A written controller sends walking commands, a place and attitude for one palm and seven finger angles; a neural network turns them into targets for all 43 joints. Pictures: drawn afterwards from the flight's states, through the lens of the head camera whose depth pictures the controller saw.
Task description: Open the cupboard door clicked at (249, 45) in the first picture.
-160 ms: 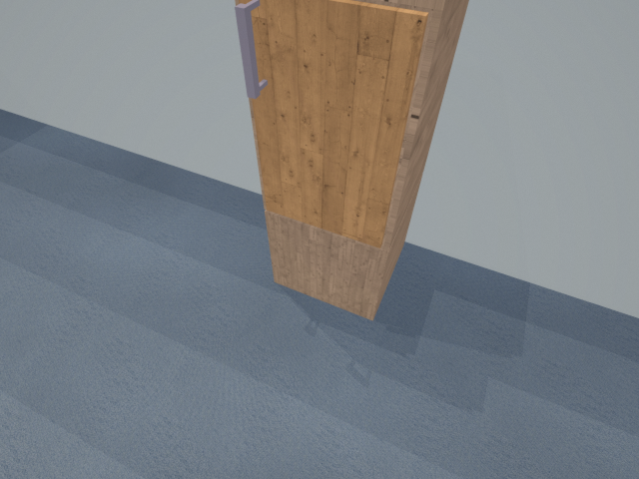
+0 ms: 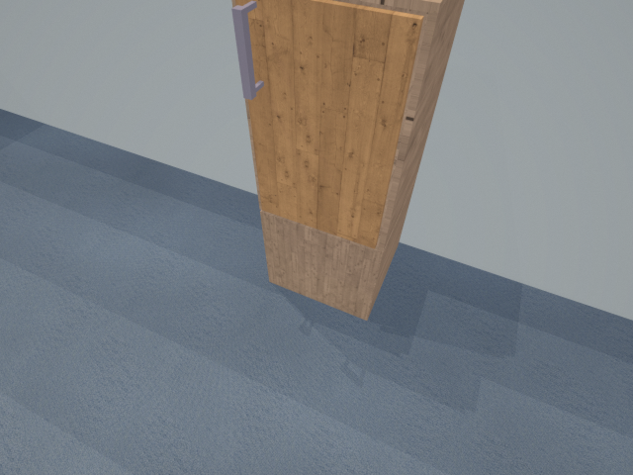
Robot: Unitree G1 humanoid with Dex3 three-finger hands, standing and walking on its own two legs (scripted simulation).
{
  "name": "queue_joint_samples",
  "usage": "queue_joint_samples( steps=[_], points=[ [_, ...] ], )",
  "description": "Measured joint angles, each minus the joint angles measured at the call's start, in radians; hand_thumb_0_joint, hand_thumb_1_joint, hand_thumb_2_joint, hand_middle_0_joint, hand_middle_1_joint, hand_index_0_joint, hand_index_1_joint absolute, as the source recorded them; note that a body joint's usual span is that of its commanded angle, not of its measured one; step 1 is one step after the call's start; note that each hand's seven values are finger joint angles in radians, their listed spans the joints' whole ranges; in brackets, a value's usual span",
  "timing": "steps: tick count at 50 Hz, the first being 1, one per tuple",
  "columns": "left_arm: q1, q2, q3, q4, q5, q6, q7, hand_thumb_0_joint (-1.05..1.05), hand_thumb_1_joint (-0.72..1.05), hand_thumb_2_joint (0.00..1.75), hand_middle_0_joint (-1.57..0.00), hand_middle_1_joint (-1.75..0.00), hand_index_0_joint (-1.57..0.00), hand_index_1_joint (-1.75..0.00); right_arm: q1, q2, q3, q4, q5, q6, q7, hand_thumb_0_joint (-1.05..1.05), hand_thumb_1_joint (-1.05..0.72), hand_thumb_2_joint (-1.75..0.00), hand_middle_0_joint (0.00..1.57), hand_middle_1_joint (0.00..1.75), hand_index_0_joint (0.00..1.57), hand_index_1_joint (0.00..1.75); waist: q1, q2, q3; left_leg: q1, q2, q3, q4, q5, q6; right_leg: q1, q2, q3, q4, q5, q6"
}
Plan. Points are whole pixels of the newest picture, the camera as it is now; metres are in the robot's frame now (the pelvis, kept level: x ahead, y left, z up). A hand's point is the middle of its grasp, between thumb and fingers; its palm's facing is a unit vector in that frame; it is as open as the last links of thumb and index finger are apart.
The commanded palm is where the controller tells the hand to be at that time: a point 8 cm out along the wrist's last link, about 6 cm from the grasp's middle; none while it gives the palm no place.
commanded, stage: stand and wait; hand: left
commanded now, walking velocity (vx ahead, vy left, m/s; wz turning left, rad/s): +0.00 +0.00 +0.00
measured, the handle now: (250, 52) +0.84 +0.18 +0.14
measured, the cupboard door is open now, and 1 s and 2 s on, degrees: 0 0 0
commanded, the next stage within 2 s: look at it before walking up in 0.12 s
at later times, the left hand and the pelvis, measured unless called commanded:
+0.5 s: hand out of the picture -0.05 +0.16 -0.18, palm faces +0.04 -0.98 -0.17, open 7.4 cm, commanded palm none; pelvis +0.00 +0.01 +0.00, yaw -1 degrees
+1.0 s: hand out of the picture -0.05 +0.18 -0.18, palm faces +0.11 -0.97 -0.19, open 7.4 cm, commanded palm none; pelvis -0.01 +0.02 -0.01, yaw +4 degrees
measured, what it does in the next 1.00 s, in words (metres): stands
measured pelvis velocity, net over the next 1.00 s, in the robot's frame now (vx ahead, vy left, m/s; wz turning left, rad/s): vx -0.01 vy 0.02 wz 0.07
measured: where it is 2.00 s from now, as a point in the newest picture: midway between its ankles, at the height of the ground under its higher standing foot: outside the picture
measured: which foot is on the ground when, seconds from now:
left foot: down 0.00-1.00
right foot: down 0.00-1.00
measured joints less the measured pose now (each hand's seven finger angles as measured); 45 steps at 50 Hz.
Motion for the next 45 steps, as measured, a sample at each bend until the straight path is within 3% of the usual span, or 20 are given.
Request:
queue_joint_samples(
  steps=[33, 45],
  points=[
    [-0.009, 0.018, -0.002, -0.005, -0.001, -0.001, -0.006, 0.0, 0.91, 0.9, -0.2, -0.3, -0.2, -0.3, 0.008, 0.004, 0.006, 0.001, 0.001, -0.005, 0.004, 0.0, -0.91, -0.9, 0.2, 0.3, 0.2, 0.3, -0.003, -0.003, 0.006, 0.018, -0.012, 0.017, -0.026, 0.013, 0.016, 0.009, -0.016, 0.013, -0.017, 0.014, 0.015],
    [-0.019, 0.018, 0.006, -0.018, 0.0, 0.007, -0.009, 0.0, 0.91, 0.9, -0.2, -0.3, -0.2, -0.3, 0.012, -0.001, 0.0, -0.011, 0.0, 0.001, 0.01, 0.0, -0.91, -0.9, 0.2, 0.3, 0.2, 0.3, -0.01, 0.001, 0.015, -0.012, -0.028, -0.003, -0.002, 0.014, 0.023, -0.018, -0.027, -0.012, 0.023, -0.004, 0.02]
  ],
)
